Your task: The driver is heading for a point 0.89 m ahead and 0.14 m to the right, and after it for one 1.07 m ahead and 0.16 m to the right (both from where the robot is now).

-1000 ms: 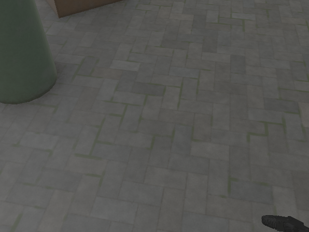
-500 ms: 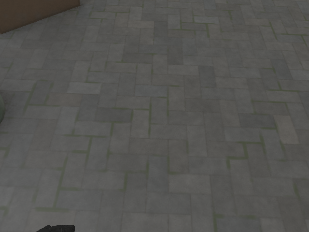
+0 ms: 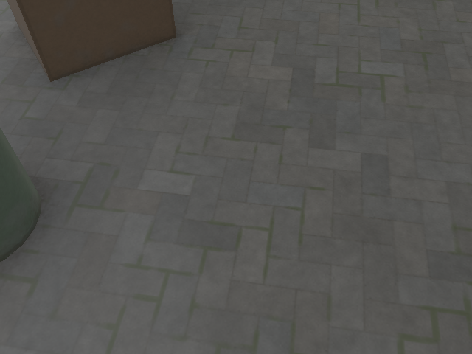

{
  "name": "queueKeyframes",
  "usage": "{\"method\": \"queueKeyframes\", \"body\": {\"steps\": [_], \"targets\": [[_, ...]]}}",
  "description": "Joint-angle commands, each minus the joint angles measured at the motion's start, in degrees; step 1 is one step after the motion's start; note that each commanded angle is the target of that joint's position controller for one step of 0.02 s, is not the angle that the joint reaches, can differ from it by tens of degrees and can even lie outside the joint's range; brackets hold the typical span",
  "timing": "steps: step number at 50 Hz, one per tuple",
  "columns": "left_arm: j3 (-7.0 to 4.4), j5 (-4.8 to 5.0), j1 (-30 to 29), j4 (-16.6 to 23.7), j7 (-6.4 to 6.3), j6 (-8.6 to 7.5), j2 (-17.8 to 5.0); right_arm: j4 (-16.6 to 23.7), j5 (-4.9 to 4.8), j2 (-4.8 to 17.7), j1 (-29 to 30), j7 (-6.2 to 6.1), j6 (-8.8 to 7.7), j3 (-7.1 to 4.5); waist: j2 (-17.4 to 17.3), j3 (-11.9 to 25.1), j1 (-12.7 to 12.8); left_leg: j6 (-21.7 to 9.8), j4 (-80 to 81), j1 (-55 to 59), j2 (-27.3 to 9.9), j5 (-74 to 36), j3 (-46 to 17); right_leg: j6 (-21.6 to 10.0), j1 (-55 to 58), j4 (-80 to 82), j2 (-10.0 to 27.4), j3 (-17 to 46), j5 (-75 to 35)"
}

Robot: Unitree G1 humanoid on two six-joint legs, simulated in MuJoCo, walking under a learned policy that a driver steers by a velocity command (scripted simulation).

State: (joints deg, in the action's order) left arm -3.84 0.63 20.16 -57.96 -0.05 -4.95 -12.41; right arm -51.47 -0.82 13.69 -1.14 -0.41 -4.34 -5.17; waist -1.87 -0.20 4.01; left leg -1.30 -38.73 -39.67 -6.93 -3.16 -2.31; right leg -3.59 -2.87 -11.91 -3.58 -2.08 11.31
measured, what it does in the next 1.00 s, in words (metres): walks ahead, turning right: left foot, then right foot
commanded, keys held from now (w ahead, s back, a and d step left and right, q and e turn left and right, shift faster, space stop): w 0.16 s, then w+e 0.80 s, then w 0.04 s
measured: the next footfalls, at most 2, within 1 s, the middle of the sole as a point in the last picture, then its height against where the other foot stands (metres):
left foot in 0.18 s outside the picture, level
right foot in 0.74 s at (309, 340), level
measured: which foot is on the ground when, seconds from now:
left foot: up 0.00-0.16, down 0.18-0.76, up 0.78-1.00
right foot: down 0.00-0.20, up 0.22-0.72, down 0.74-1.00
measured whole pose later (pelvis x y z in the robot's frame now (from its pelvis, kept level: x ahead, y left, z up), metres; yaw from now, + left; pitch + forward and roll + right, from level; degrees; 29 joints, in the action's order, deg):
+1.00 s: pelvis +0.53 -0.05 +0.00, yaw -25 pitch +2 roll +0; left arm -4.6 0.9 16.9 -48.0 0.1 -3.2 -13.7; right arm -46.8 0.4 16.2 -2.5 -0.8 -6.2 -4.7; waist -1.3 -2.0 2.1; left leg 2.5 -53.1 -37.4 -6.9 11.3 -4.0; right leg -6.1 -10.9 -19.4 -6.4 3.5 10.1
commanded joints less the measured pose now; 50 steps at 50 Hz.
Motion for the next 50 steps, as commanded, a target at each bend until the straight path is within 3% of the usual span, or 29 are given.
{"method": "queueKeyframes", "body": {"steps": [1, 5, 7, 8, 9, 10, 11, 12, 13, 14, 15, 17, 21, 25, 29, 32, 34, 36, 37, 38, 39, 40, 41, 42, 43, 44, 46, 48, 50], "targets": [[-1.53, 0.44, 1.09, 1.57, -0.18, -0.66, -8.52, 4.26, -0.45, 1.84, 6.86, 0.85, -0.45, 0.50, 5.51, -3.24, -0.03, -0.17, 5.15, 1.83, 1.67, -2.50, 1.70, -7.54, -0.84, 3.78, 15.13, 7.12, -13.47], [-2.18, 0.47, 3.04, 0.10, -0.64, 0.30, -9.95, 6.39, -0.75, 3.10, 10.79, 2.15, -1.21, 0.83, 6.13, -4.27, 0.02, -2.00, 9.43, 1.96, 2.77, 4.49, 2.11, -6.92, 6.27, -0.65, 18.51, 8.11, -18.31], [-2.50, 0.67, 1.45, 0.28, -0.87, 0.78, -10.74, 5.31, -0.61, 5.27, 5.74, 2.33, -1.55, -0.04, 7.49, -0.99, -3.37, -3.64, 11.47, 11.40, 5.29, 7.60, 4.12, -5.57, 6.90, -6.43, 18.01, 6.98, -31.38], [-2.27, 0.76, 0.19, 0.66, -0.88, 1.00, -10.17, 2.95, -0.30, 7.24, -1.68, 2.12, -1.61, -1.17, 6.93, 3.45, -7.11, -5.03, 12.63, 22.11, 7.00, 6.66, 5.59, -4.40, 5.12, -14.33, 15.58, 4.97, -38.96], [-1.55, 0.31, -0.91, 1.84, -0.75, 0.95, -8.30, -0.02, 0.52, 10.60, -13.12, 1.64, -1.74, -2.51, 4.57, 11.01, -11.33, -8.04, 9.67, 40.75, 1.78, 3.14, -0.11, -2.65, -5.36, -28.26, 12.57, 3.48, -33.03], [0.27, 0.15, 4.14, 2.71, -0.28, -0.03, -2.74, -1.29, 1.34, 16.07, -21.57, 1.18, -1.43, -3.77, -7.83, 20.13, -11.17, -16.11, 11.54, 64.74, -13.61, 8.25, -22.96, 1.96, -29.64, -51.58, 3.46, -0.25, -6.85], [0.30, 0.83, 4.14, 1.93, 0.13, -1.30, -3.55, -1.48, 0.96, 12.09, -22.74, 1.08, -1.06, -2.33, -11.76, 24.40, -11.37, -17.61, 18.89, 65.98, -17.49, 12.80, -36.55, 1.39, -36.99, -61.32, 1.24, 8.21, 21.62], [-1.22, 2.33, -0.50, 2.88, 0.13, -1.71, -8.25, -0.68, 0.61, 8.91, -17.80, 0.91, -1.14, -1.33, -8.14, 16.08, -10.82, -14.58, 20.11, 58.69, -15.60, 16.08, -28.67, 0.54, -41.83, -65.24, 4.53, 9.88, 19.02], [-1.42, 2.60, -3.97, 3.79, -0.23, -1.51, -8.81, 0.60, 0.50, 6.87, -12.43, 0.86, -1.31, -0.63, -4.68, 10.22, -9.05, -12.31, 22.03, 49.48, -13.56, 15.66, -20.75, 0.07, -41.36, -63.42, 7.80, 7.97, 13.75], [-1.74, 1.99, -5.88, 4.16, -0.72, -0.94, -8.11, 0.77, 0.76, 4.86, -8.66, 1.12, -1.65, -0.02, -2.18, 5.73, -7.22, -10.97, 24.89, 40.88, -11.34, 14.66, -15.47, 0.12, -39.07, -59.91, 9.73, 7.03, 9.82], [-2.18, 1.54, -5.08, 3.87, -1.05, -0.01, -7.26, 0.65, 1.21, 3.50, -6.63, 1.27, -2.08, 0.39, -3.14, 3.47, -5.13, -9.58, 27.19, 35.19, -9.40, 13.26, -11.22, -0.04, -35.64, -57.00, 11.40, 7.57, 7.03], [-2.02, 1.63, -2.88, 3.34, -1.05, 1.50, -4.25, -0.36, 1.63, 3.46, -6.64, 1.30, -2.37, 0.30, -4.07, 1.96, -3.31, -9.06, 30.13, 29.76, -8.14, 11.02, -6.20, -0.03, -32.15, -55.09, 11.98, 7.74, 4.19], [-2.61, 1.12, -7.48, 5.22, -0.97, 2.42, -4.59, -1.92, 2.09, 5.88, -9.42, 0.01, -2.64, -0.28, -1.90, -0.86, -3.33, -8.78, 31.94, 30.74, -7.79, 3.39, 1.23, 0.94, -38.50, -47.65, 11.18, 9.68, -6.47], [-2.28, 0.60, -13.20, 7.23, 0.44, 2.10, -4.01, -2.25, 1.86, 6.64, -10.77, -0.91, -2.41, -0.19, -1.43, -2.22, -4.46, -7.06, 32.46, 32.22, -6.42, 0.38, 8.14, 1.28, -37.42, -36.17, 10.11, 6.67, -16.55], [-1.15, 0.46, -21.08, 10.83, 1.79, 2.34, -2.78, -3.72, 1.10, 8.02, -15.89, -1.45, -1.50, -0.62, 0.09, -5.21, -7.41, -6.84, 31.39, 39.74, -8.66, -1.87, 11.14, 0.68, -40.03, -28.81, 9.78, 3.18, -15.68], [-0.81, 0.63, -24.47, 13.77, 2.93, 2.45, -3.01, -4.04, 0.46, 9.33, -17.58, -1.51, -0.24, -1.21, -0.46, -5.97, -7.81, -6.52, 27.07, 46.02, -10.66, -9.62, 12.92, -0.59, -40.96, -25.90, 8.64, 0.03, -8.49], [-1.39, 0.69, -22.92, 14.90, 3.48, 2.60, -4.55, -3.21, -0.08, 10.99, -16.03, -1.73, 0.38, -1.71, -2.62, -3.52, -5.61, -5.48, 20.88, 46.88, -10.79, -27.72, 14.78, -2.45, -34.21, -25.07, 5.57, -3.69, -2.27], [-3.24, 0.98, -13.14, 13.54, 3.43, 2.78, -8.11, -2.36, -0.48, 12.65, -14.29, -1.97, 1.13, -2.09, -4.47, 2.36, 0.26, -3.99, 6.35, 45.67, -9.64, -42.95, 16.13, -5.09, -20.37, -23.14, 0.94, -6.46, 0.82], [-5.23, 1.04, -3.65, 11.14, 2.71, 2.84, -11.82, -1.81, -0.61, 12.48, -13.46, -1.98, 1.17, -1.89, -2.80, 7.37, 5.02, -1.82, -6.96, 38.55, -7.12, -36.93, 17.03, -7.45, -5.04, -18.32, -0.40, -4.50, -3.62], [-6.61, 1.01, 2.46, 9.65, 1.43, 3.20, -17.50, -0.09, 1.54, 8.39, -14.31, -1.72, 0.41, -0.67, 8.25, 12.19, 4.65, 0.72, -26.27, 20.60, -2.75, 0.10, 16.52, -11.48, 11.98, -18.87, 11.61, 14.29, -8.14], [-6.23, 0.55, 0.88, 11.41, 1.74, 2.40, -19.84, 3.23, 0.97, 2.74, -17.16, -0.57, -2.08, 1.29, 17.16, 19.87, -0.64, 3.07, -42.81, -0.27, 9.66, 37.10, 5.03, -23.32, 26.75, -8.29, 23.32, 47.80, 1.59], [-4.77, -0.02, 2.59, 11.43, 1.84, 2.09, -14.92, 4.35, -1.37, 7.61, -9.42, 0.35, -4.35, 0.23, 8.95, 18.42, 3.15, 1.44, -44.75, -7.00, 6.78, 34.37, -2.88, -19.87, 26.66, -4.44, 22.08, 44.97, 1.38], [-4.02, 0.05, 0.01, 11.63, 1.62, 1.55, -11.97, 5.34, -2.31, 8.12, -6.52, 0.67, -5.23, 0.17, 7.28, 11.82, 2.34, 0.04, -41.51, -9.25, 4.24, 29.24, -2.22, -17.31, 20.40, -4.89, 20.03, 35.64, -2.37], [-3.41, 0.36, -4.75, 12.80, 1.66, 1.12, -10.16, 4.39, -1.26, 7.79, -6.70, 0.20, -5.27, 0.06, 1.69, 7.51, -0.75, 0.05, -36.18, -5.57, 1.51, 25.21, -2.19, -15.24, 10.95, -4.64, 17.39, 28.78, -7.85], [-2.84, 0.40, -8.13, 13.75, 1.47, 0.93, -8.48, 4.14, 0.07, 8.69, -7.03, -0.22, -4.68, -0.60, 1.38, 5.26, -2.79, 0.76, -31.35, -1.21, 0.05, 23.20, -2.00, -14.13, 3.43, -3.92, 15.58, 24.30, -12.66], [-2.42, 0.02, -9.30, 14.45, 1.17, 0.82, -7.72, 4.23, 0.37, 8.70, -7.89, -0.20, -3.75, -0.89, 1.83, 4.60, -4.36, 1.36, -29.23, 2.41, -0.79, 21.97, -2.22, -13.85, -1.19, -2.70, 14.38, 22.56, -14.60], [-2.63, 0.23, -8.53, 14.66, 0.50, 0.63, -9.32, 5.20, 0.95, 7.35, -7.64, -0.35, -2.46, -0.85, 2.13, 3.34, -5.46, 3.07, -23.58, 3.97, -0.62, 20.53, -1.28, -13.92, -5.91, -1.27, 13.41, 20.62, -17.56], [-3.15, 0.28, -6.68, 14.71, -0.31, 0.57, -11.40, 6.83, 1.56, 6.28, -3.67, -0.62, -1.92, -0.44, 2.81, 1.81, -4.63, 4.56, -15.90, 3.09, 0.42, 15.07, -0.25, -13.42, -8.53, -0.47, 12.10, 18.21, -19.42], [-3.07, 0.37, -5.39, 14.46, -0.78, 0.76, -11.23, 7.66, 1.56, 5.13, -0.11, -0.31, -1.91, 0.18, 4.43, 1.14, -3.15, 4.73, -6.17, 4.67, 1.77, 6.42, 0.57, -11.36, -9.78, -0.76, 9.84, 14.62, -19.02]]}}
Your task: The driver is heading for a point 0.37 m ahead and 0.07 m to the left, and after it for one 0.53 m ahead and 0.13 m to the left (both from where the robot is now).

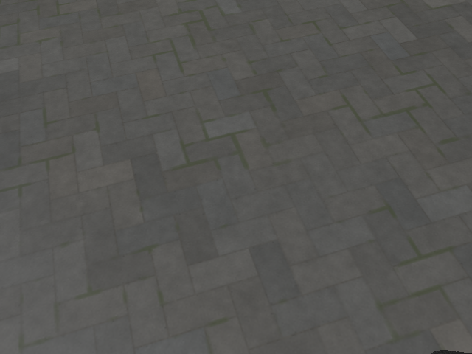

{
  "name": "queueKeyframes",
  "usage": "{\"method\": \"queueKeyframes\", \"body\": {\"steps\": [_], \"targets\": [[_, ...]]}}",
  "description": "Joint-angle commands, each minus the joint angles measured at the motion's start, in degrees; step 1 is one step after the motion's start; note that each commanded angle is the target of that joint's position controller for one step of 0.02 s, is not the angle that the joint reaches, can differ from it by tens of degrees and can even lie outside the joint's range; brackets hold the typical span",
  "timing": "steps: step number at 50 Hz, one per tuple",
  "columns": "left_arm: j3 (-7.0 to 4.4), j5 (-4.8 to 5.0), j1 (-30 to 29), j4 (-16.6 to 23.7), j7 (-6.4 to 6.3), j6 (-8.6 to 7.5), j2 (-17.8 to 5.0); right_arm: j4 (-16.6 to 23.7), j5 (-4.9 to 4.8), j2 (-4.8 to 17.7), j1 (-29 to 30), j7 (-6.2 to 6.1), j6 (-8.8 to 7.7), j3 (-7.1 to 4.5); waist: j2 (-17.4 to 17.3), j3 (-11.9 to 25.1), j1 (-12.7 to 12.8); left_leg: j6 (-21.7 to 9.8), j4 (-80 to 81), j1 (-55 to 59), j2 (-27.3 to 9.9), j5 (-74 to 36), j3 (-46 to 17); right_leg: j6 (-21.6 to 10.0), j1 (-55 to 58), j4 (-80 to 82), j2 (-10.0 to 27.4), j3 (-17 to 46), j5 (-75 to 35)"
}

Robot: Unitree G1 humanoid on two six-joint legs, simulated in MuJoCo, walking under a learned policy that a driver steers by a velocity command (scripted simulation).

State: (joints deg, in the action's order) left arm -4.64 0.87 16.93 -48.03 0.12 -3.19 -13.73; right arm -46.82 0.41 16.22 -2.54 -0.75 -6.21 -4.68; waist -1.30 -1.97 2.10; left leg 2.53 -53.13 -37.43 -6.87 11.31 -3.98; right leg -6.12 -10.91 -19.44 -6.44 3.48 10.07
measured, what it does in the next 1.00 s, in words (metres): walks ahead: left foot, then right foot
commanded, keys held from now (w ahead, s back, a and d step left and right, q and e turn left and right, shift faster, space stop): w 0.20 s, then w+q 0.10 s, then q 0.28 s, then no key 0.42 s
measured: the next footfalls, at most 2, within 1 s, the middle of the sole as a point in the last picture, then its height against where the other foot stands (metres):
left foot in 0.24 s outside the picture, level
right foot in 0.72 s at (284, 346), level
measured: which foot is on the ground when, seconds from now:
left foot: up 0.00-0.22, down 0.24-0.72, up 0.74-1.00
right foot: down 0.00-0.24, up 0.26-0.70, down 0.72-1.00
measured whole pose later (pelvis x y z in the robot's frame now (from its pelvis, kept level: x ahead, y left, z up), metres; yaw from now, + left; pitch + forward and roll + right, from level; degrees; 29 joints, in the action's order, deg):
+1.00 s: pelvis +0.37 +0.04 -0.01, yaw +10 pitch +1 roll +0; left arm -2.0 -0.7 8.3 -44.8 -0.5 -0.4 -12.6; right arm -45.7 0.0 15.9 -10.0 -1.5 1.9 -2.7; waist -1.4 -1.1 0.6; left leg 3.4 -33.4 -16.6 -1.6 17.4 -3.5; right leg -0.8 -20.3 -28.4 -1.3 1.5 9.4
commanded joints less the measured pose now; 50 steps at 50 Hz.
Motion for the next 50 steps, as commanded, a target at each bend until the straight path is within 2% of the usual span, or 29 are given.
{"method": "queueKeyframes", "body": {"steps": [1, 4, 8, 10, 11, 12, 13, 14, 15, 16, 17, 18, 19, 20, 23, 25, 28, 32, 34, 35, 36, 37, 38, 39, 41, 43, 45, 48, 50], "targets": [[-2.16, 0.19, -1.33, 4.26, -1.01, -0.90, -9.52, 3.30, 0.18, 2.01, 2.91, 0.34, -0.16, 0.05, 4.70, 2.77, -0.30, 0.64, 12.77, 4.11, 2.54, -12.21, 2.68, -7.79, -2.23, 6.51, 11.72, 7.66, -16.70], [-1.87, 0.16, 2.18, 2.66, -0.75, -0.99, -8.94, 4.60, -0.66, 1.91, 7.38, 1.28, -0.59, 0.63, 6.13, 1.73, 2.38, -0.44, 20.11, 7.13, 4.03, -19.88, 3.18, -6.47, -1.40, 6.52, 12.70, 8.43, -10.74], [-1.85, 0.11, 4.95, 1.21, -0.93, -0.59, -9.26, 6.32, -0.86, 4.48, 9.67, 2.35, -1.40, 0.40, 6.72, 0.37, 2.77, -3.35, 24.67, 3.85, 4.42, -13.41, 2.37, -5.86, 8.30, 1.82, 17.08, 12.67, -12.32], [-2.09, -0.08, 4.33, 1.23, -1.21, -0.13, -10.14, 5.84, -0.82, 5.74, 6.44, 2.54, -1.84, 0.01, 8.03, 1.16, 0.62, -5.23, 26.00, 7.63, 5.59, -8.68, 3.49, -4.78, 10.97, -1.78, 17.88, 13.23, -20.93], [-1.99, -0.14, 2.83, 1.68, -1.26, 0.03, -10.22, 4.24, -0.65, 6.93, 1.10, 2.48, -1.97, -0.64, 7.99, 3.93, -2.40, -6.76, 27.60, 14.13, 7.23, -9.06, 5.41, -3.70, 11.60, -6.90, 16.10, 10.98, -31.04], [-1.46, -0.50, 1.65, 2.46, -1.16, 0.00, -9.09, 1.97, -0.06, 9.05, -7.33, 2.38, -2.01, -1.51, 6.90, 10.22, -5.96, -9.42, 25.27, 26.62, 4.98, -12.18, 3.33, -2.15, 8.08, -17.01, 13.23, 8.04, -34.37], [-0.50, -1.71, 3.84, 3.46, -1.22, -0.34, -6.82, 0.64, 0.27, 12.42, -16.67, 2.44, -1.83, -2.23, -0.88, 18.93, -7.86, -14.64, 23.13, 44.00, -4.68, -14.27, -10.18, 0.31, -3.81, -34.57, 8.00, 4.33, -18.84], [0.42, -0.33, 11.12, 3.10, -0.66, -1.42, -3.32, -1.36, -0.25, 14.12, -20.06, 3.13, -1.14, -2.76, -18.31, 23.26, -4.96, -23.00, 32.03, 58.57, -14.20, -0.70, -36.01, 4.33, -23.79, -51.28, 0.56, 2.07, 19.57], [-0.10, 0.13, 6.91, 3.31, -0.41, -2.16, -8.08, -0.69, -2.12, 9.25, -18.45, 3.25, -0.74, -1.45, -11.83, 18.19, -6.78, -21.12, 35.86, 57.28, -12.99, 12.35, -39.72, 3.91, -31.76, -56.17, 4.10, 5.27, 21.35], [-0.55, 0.57, -0.38, 5.22, -0.31, -2.67, -9.86, 0.97, -1.76, 7.03, -13.00, 2.97, -0.28, -0.73, -6.46, 9.15, -6.96, -18.76, 36.54, 48.52, -10.99, 5.87, -31.58, 4.04, -34.24, -55.74, 6.23, 3.73, 16.27], [-0.43, -0.21, -3.91, 6.02, -0.62, -2.95, -9.23, 2.21, -0.73, 6.65, -9.50, 2.88, 0.05, -0.34, -0.92, 5.20, -5.58, -17.94, 36.41, 40.13, -8.92, -8.01, -25.12, 4.48, -31.88, -53.68, 7.84, 2.28, 13.02], [-0.72, -1.43, -4.51, 6.53, -0.93, -3.00, -8.92, 2.64, -0.39, 6.06, -7.92, 2.78, 0.18, -0.08, 0.94, 4.17, -3.88, -17.87, 35.86, 34.71, -7.52, -22.33, -20.54, 5.28, -28.81, -50.52, 9.09, 1.64, 11.72], [-0.81, -2.04, -3.74, 7.02, -1.09, -2.76, -8.18, 2.51, 0.01, 5.40, -7.93, 2.61, 0.18, 0.29, 0.09, 5.43, -2.26, -17.64, 35.45, 32.08, -5.89, -32.87, -17.05, 5.96, -24.96, -47.59, 9.90, 1.62, 11.49], [-0.65, -2.02, -3.08, 7.35, -1.32, -2.33, -7.00, 2.22, -0.04, 5.13, -8.17, 2.50, 0.22, 0.39, -1.46, 6.13, -1.31, -17.58, 35.23, 30.83, -4.61, -39.27, -14.49, 6.78, -23.21, -44.27, 9.85, 1.32, 11.66], [-0.19, -1.49, -3.99, 8.31, -2.19, -0.96, -5.41, 2.16, -0.52, 9.27, -9.28, 1.35, 1.09, -1.02, -3.16, 8.06, -0.67, -17.74, 34.76, 27.99, -3.52, -46.56, -10.75, 8.86, -21.19, -34.60, 8.05, -0.28, 8.86], [-0.01, -1.42, -6.28, 8.83, -2.40, -0.21, -5.30, 2.45, -1.33, 10.49, -9.89, 0.54, 2.35, -1.62, -3.44, 9.25, -1.17, -16.15, 34.42, 25.86, -1.98, -42.64, -9.51, 9.49, -18.46, -28.96, 6.77, -0.45, 2.47], [0.13, -1.06, -11.17, 10.03, -2.25, 0.58, -5.18, 2.60, -2.03, 9.71, -11.29, -0.32, 4.02, -1.63, -4.56, 8.80, -2.69, -13.80, 33.49, 24.27, -0.39, -33.46, -10.32, 9.87, -16.17, -21.99, 5.11, 0.32, -3.61], [-0.06, -0.91, -14.19, 10.86, -1.38, 0.04, -6.29, 3.05, -1.60, 8.61, -12.15, -1.08, 5.47, -1.42, -6.04, 7.87, -3.79, -13.04, 30.29, 26.90, -1.07, -23.69, -14.32, 9.61, -14.27, -14.19, 4.68, 1.28, -3.37], [-0.37, -1.16, -11.86, 10.21, -0.95, -0.89, -6.66, 3.89, -1.54, 7.59, -10.40, -1.29, 5.67, -0.99, -6.37, 7.48, -1.91, -11.68, 26.60, 26.93, -0.14, -19.42, -15.86, 7.86, -9.16, -6.39, 4.92, 0.66, -7.10], [-0.55, -1.76, -10.71, 9.99, -0.97, -1.41, -7.34, 4.24, -1.28, 6.33, -10.76, -1.31, 5.51, -0.54, -5.45, 7.63, -1.38, -9.83, 23.83, 25.49, 1.93, -16.41, -15.59, 6.07, -4.29, -1.98, 6.88, 1.30, -14.30], [-1.02, -2.94, -8.88, 10.39, -1.44, -1.70, -10.49, 4.99, -0.09, 3.75, -12.29, -1.21, 4.99, 0.37, 0.44, 11.33, -2.07, -7.20, 16.24, 20.87, 5.37, -8.04, -12.19, 2.40, 4.83, -4.02, 15.89, 8.09, -31.88], [-1.10, -3.83, -8.40, 10.88, -1.79, -0.93, -12.12, 4.36, 0.25, 1.90, -19.30, -1.03, 4.31, 0.95, 12.58, 13.75, -5.06, -3.66, 5.49, 10.46, 12.40, 21.62, -6.37, -7.22, 14.33, -6.85, 26.42, 18.66, -51.89], [-0.35, -3.02, -5.72, 9.46, -1.51, -0.27, -8.23, 4.43, -0.19, 4.87, -20.20, -0.85, 4.47, 0.71, 15.24, 17.10, -3.92, -1.10, -1.77, 7.46, 10.16, 30.24, -4.85, -12.81, 13.78, -4.83, 31.67, 26.95, -44.68], [0.20, -2.05, -6.68, 9.68, -1.16, -0.13, -6.61, 4.21, -0.55, 8.38, -17.07, -0.94, 5.28, -0.24, 9.99, 14.42, -2.52, 0.44, -6.99, 6.44, 8.57, 27.87, -4.67, -11.91, 11.36, -3.69, 28.18, 25.08, -34.85], [0.56, -1.84, -10.59, 9.81, -0.74, 0.45, -6.91, 4.08, -0.51, 8.28, -13.27, -1.56, 7.48, -0.74, 6.92, 9.99, -2.85, 2.09, -9.54, 6.09, 6.96, 22.56, -3.90, -8.02, 4.55, -2.09, 23.26, 18.45, -24.40], [0.59, -2.13, -14.02, 9.43, -0.59, 1.18, -7.50, 3.77, -0.60, 5.58, -13.73, -1.46, 8.44, -0.04, 8.45, 7.75, -4.80, 2.71, -2.77, 13.07, 6.05, 18.29, -1.43, -5.79, -3.77, -0.04, 18.71, 11.67, -20.32], [0.56, -2.07, -13.59, 8.42, -0.67, 1.80, -7.05, 3.39, -0.54, 2.76, -12.94, -1.19, 8.06, 1.00, 10.74, 8.14, -3.93, 2.72, 6.73, 18.22, 6.31, 15.42, 1.55, -5.03, -4.98, -0.05, 15.65, 7.57, -18.96], [0.66, -1.54, -11.53, 6.99, -0.90, 2.25, -7.37, 2.53, -0.64, 3.18, -12.56, -0.90, 7.74, 0.92, 10.88, 9.48, -3.55, 1.48, 19.97, 24.19, 6.77, 5.45, 3.06, -5.12, -3.31, -1.38, 16.00, 8.12, -12.27], [1.12, -1.08, -9.13, 5.77, -0.81, 2.13, -6.54, 2.40, 0.20, 4.29, -11.99, -0.71, 7.79, 0.81, 9.14, 8.15, -3.70, -0.98, 28.61, 29.71, 6.39, -1.97, 2.49, -1.50, -6.37, -1.51, 14.50, 7.89, -1.96]]}}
